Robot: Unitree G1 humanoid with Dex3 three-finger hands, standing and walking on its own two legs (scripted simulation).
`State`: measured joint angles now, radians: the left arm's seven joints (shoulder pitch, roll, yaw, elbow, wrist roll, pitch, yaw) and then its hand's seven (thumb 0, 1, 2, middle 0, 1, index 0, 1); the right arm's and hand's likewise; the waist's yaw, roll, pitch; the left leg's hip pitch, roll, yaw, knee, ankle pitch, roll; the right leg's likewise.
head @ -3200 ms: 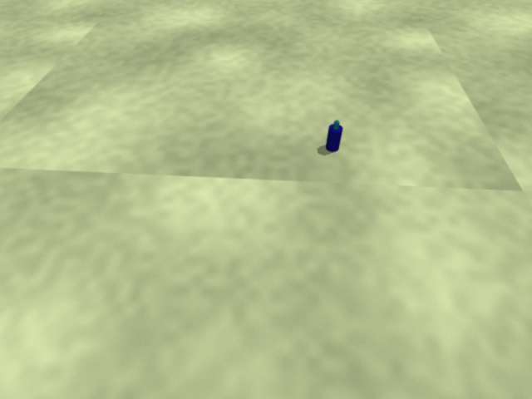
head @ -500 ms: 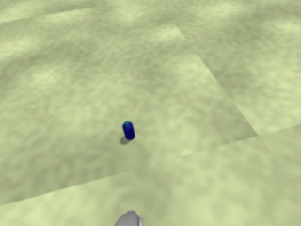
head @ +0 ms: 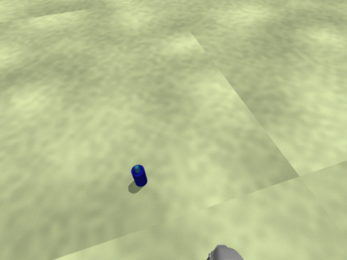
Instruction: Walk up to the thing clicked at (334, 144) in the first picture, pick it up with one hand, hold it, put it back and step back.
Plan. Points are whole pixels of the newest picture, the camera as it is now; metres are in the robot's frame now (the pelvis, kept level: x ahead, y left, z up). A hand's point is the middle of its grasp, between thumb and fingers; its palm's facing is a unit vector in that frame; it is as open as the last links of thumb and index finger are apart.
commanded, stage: walk up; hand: left
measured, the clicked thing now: (138, 174) +0.66 +0.24 -0.67
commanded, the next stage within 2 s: none
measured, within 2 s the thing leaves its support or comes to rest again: neither
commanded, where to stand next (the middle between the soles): +0.32 +0.03 m, yaw +0 degrees
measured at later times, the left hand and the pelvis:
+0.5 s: hand (61, 259) +0.16 +0.31 -0.14, palm faces +0.03 -0.92 -0.40, open 7.4 cm; pelvis +0.15 +0.02 -0.01, yaw +2 degrees
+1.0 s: hand (76, 215) +0.27 +0.31 -0.16, palm faces -0.05 -0.92 -0.39, open 7.4 cm; pelvis +0.20 +0.04 -0.02, yaw -1 degrees
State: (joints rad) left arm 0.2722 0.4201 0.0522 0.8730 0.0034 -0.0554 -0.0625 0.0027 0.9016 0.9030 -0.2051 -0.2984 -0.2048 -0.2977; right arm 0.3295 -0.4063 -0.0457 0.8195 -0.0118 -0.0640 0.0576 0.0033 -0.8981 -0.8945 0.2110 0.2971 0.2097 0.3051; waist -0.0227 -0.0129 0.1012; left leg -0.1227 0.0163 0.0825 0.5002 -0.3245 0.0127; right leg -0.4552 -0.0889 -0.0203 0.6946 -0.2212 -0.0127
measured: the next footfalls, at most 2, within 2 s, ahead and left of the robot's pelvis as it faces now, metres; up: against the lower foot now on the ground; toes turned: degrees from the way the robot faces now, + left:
right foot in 0.06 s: +0.17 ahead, -0.13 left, +0.00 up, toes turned -4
left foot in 0.50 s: +0.27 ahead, +0.16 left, +0.00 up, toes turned +4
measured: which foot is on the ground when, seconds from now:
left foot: down 0.00-0.08, up 0.10-0.48, down 0.50-1.00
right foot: up 0.00-0.04, down 0.06-0.54, up 0.56-0.90, down 0.92-1.00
